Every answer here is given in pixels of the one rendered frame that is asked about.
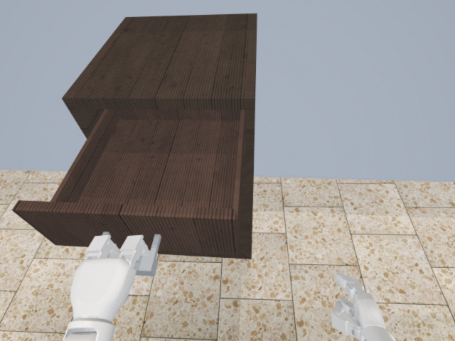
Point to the left robot hand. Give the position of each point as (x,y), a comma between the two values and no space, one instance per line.
(101,285)

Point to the drawer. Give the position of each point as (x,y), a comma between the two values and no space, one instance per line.
(173,172)

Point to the left robot forearm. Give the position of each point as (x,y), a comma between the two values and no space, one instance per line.
(89,329)

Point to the cabinet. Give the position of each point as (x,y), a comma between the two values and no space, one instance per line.
(177,62)

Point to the right robot hand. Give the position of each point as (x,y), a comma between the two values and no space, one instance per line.
(350,318)

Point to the right robot forearm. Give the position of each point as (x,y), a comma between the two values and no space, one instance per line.
(375,333)

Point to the handle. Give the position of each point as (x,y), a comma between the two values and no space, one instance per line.
(146,265)

